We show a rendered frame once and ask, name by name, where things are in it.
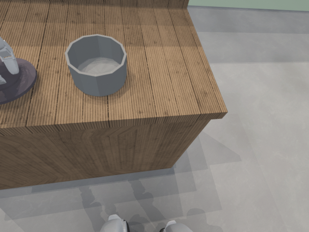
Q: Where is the left robot shin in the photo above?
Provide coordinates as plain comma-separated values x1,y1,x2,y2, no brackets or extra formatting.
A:
108,215,121,220

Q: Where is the left robot hand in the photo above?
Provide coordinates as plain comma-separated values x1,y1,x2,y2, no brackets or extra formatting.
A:
0,37,19,85

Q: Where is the right robot shin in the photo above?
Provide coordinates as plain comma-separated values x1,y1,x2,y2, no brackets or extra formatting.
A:
165,220,176,229

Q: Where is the table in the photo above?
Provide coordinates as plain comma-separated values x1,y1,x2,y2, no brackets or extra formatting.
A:
0,0,228,190

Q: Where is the knob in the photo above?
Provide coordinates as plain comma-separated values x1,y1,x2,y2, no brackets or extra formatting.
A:
0,59,11,79

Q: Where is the robot shin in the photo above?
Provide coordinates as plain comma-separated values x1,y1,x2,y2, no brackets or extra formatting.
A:
108,215,121,220
165,220,176,229

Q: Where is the lid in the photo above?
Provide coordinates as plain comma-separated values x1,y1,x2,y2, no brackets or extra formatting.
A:
0,58,37,105

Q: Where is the pot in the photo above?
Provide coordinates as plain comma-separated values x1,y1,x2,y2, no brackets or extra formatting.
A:
65,34,127,96

